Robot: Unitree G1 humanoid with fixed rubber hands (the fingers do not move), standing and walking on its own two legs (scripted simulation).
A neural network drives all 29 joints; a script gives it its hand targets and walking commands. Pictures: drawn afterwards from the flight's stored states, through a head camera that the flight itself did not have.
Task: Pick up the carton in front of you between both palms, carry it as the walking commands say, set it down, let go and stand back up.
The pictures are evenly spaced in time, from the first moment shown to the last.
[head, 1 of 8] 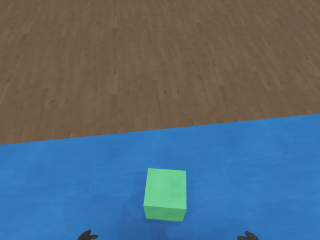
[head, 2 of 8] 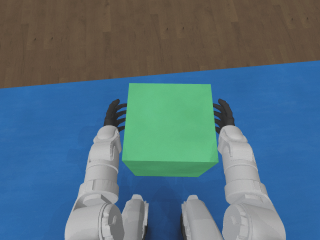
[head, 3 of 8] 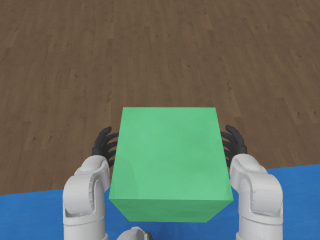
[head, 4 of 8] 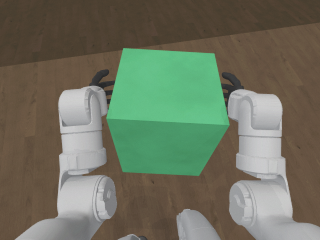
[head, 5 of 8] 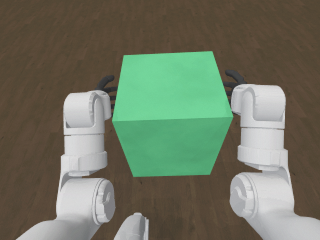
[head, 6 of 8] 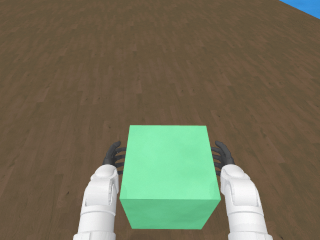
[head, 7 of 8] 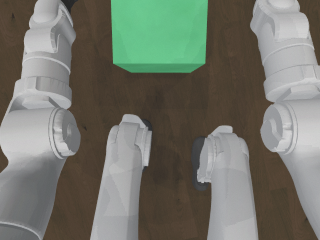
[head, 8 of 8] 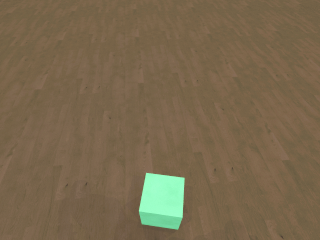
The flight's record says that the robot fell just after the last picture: no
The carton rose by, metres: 1.22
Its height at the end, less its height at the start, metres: +0.48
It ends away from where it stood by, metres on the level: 5.53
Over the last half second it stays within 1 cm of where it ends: yes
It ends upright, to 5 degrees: yes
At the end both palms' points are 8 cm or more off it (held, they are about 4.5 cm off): yes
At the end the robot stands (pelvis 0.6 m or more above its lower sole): yes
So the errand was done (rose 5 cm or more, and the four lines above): yes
